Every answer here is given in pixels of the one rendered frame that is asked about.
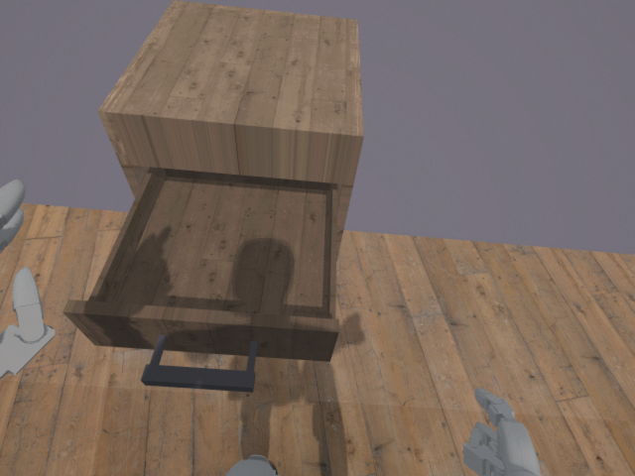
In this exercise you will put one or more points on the left robot shin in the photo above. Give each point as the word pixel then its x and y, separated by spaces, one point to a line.
pixel 259 457

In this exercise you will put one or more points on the robot right hand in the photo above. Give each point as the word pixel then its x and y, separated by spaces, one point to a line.
pixel 508 450

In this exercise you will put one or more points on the drawer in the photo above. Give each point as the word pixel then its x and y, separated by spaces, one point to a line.
pixel 215 261

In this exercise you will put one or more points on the handle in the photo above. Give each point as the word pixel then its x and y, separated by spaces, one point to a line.
pixel 199 378

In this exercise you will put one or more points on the robot left hand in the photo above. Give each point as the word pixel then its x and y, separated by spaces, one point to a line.
pixel 19 345

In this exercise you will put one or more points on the cabinet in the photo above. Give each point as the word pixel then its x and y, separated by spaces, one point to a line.
pixel 242 91

